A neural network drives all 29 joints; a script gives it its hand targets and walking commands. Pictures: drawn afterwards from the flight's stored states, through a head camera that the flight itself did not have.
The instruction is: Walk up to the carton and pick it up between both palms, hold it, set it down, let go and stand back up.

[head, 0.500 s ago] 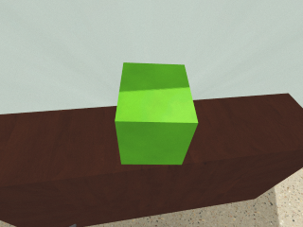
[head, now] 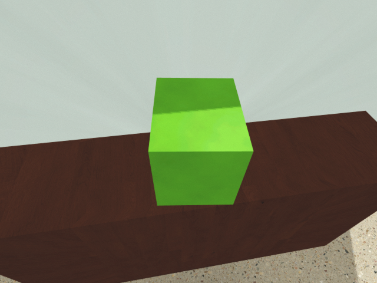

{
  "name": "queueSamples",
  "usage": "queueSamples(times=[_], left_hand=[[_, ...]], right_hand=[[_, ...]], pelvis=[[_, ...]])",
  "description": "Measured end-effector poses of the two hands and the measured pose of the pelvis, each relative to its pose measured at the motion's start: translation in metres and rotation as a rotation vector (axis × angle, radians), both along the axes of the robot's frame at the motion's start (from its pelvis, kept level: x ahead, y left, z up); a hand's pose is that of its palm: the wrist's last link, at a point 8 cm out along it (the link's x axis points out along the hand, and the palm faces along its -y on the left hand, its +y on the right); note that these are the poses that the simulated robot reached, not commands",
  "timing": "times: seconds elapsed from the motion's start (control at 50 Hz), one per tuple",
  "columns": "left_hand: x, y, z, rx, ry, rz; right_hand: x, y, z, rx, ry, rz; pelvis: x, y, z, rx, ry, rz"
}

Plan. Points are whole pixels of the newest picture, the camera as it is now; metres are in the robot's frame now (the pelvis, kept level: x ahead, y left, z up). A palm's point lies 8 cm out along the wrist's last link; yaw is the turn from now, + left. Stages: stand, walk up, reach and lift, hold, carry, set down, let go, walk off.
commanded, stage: stand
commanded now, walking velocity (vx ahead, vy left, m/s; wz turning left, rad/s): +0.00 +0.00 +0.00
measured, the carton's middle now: (195, 141) +0.45 -0.02 +0.02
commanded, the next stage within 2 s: none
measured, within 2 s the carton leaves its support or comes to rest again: neither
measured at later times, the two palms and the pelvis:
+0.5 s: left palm out of the picture -0.05 +0.20 -0.14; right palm out of the picture -0.06 -0.21 -0.14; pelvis -0.02 +0.00 +0.00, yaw -1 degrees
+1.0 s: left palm out of the picture -0.05 +0.21 -0.15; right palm out of the picture -0.07 -0.19 -0.15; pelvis -0.02 +0.01 +0.00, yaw -1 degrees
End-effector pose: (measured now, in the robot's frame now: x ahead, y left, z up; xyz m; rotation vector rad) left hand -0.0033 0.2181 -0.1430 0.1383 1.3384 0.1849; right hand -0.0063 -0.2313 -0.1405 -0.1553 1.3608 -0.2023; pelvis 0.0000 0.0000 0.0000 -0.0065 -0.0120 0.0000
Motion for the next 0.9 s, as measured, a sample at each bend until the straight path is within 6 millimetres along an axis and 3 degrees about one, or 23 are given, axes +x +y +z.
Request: queueSamples(times=[0.26, 0.48, 0.9], left_hand=[[-0.026, -0.016, -0.001, -0.036, 0.060, -0.010], [-0.042, -0.019, -0.002, -0.050, 0.105, -0.015], [-0.043, -0.012, -0.005, -0.057, 0.115, -0.022]], right_hand=[[-0.033, 0.014, -0.004, 0.043, 0.038, -0.021], [-0.056, 0.021, -0.004, 0.054, 0.078, -0.033], [-0.059, 0.036, -0.005, 0.061, 0.069, -0.040]], pelvis=[[-0.011, -0.001, 0.003, 0.001, -0.024, -0.009], [-0.017, 0.002, 0.004, 0.002, -0.027, -0.012], [-0.019, 0.011, 0.003, 0.005, -0.027, -0.014]])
